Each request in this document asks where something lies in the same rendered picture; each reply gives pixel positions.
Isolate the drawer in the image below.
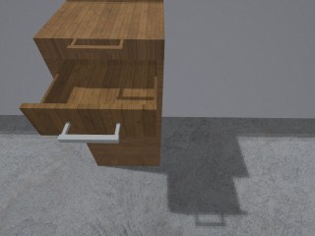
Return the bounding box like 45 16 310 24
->
19 59 158 137

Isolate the handle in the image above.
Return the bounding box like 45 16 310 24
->
67 45 124 54
57 122 121 144

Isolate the cabinet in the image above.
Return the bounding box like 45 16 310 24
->
33 0 165 166

